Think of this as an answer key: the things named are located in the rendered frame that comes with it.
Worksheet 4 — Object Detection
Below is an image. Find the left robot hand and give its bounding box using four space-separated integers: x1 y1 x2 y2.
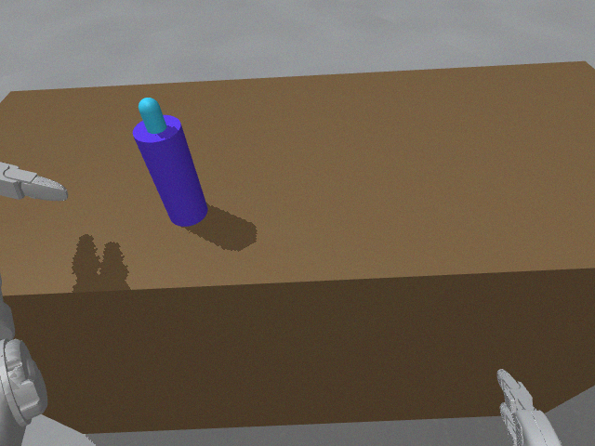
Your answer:
0 162 68 201

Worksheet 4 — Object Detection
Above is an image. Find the right robot hand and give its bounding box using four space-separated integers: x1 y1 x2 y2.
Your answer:
496 369 562 446

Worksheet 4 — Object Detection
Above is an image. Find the left robot arm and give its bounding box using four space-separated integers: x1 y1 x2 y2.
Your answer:
0 274 47 446

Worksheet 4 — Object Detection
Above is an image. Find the bottle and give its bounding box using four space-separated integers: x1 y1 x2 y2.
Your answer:
133 98 208 227

